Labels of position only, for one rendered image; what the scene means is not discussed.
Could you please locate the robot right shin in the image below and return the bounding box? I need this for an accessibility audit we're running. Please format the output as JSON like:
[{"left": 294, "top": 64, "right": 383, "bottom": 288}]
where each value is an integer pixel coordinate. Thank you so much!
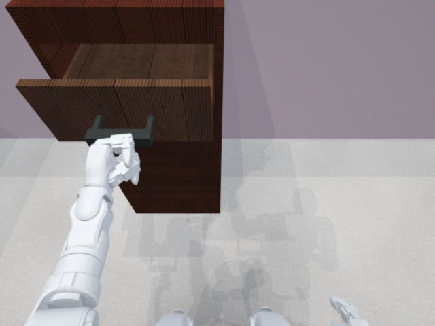
[{"left": 257, "top": 307, "right": 272, "bottom": 313}]

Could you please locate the robot shin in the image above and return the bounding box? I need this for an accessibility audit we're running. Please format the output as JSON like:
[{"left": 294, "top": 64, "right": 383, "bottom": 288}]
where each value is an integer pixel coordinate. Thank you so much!
[
  {"left": 257, "top": 307, "right": 272, "bottom": 313},
  {"left": 171, "top": 309, "right": 185, "bottom": 315}
]

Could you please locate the handle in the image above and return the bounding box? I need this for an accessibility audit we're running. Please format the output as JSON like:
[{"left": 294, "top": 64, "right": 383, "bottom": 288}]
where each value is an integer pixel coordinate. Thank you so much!
[{"left": 84, "top": 115, "right": 154, "bottom": 147}]

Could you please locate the right robot hand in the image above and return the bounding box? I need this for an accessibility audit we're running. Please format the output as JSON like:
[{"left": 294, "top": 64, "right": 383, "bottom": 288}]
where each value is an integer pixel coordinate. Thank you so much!
[{"left": 330, "top": 295, "right": 370, "bottom": 326}]

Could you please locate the robot left shin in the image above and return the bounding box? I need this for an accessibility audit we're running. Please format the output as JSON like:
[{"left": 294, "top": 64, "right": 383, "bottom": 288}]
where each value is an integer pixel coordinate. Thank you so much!
[{"left": 171, "top": 309, "right": 185, "bottom": 315}]

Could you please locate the left robot upper arm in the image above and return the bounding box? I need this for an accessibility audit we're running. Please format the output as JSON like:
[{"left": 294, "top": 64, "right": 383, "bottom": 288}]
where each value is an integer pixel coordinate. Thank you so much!
[{"left": 27, "top": 307, "right": 99, "bottom": 326}]

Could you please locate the robot left forearm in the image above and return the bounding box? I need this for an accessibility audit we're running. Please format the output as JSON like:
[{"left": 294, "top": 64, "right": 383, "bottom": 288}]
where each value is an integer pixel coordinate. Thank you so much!
[{"left": 24, "top": 186, "right": 114, "bottom": 326}]

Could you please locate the cabinet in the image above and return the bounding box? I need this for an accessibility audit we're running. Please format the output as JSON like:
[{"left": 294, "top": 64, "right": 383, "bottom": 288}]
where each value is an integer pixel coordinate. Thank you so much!
[{"left": 5, "top": 0, "right": 224, "bottom": 213}]

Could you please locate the left robot hand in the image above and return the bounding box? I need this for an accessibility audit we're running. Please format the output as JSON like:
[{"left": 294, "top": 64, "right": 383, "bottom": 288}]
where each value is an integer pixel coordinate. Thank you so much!
[{"left": 84, "top": 133, "right": 141, "bottom": 194}]

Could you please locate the drawer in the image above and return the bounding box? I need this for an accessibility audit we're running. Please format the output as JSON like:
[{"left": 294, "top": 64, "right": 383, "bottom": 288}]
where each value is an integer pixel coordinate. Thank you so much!
[{"left": 15, "top": 44, "right": 214, "bottom": 142}]

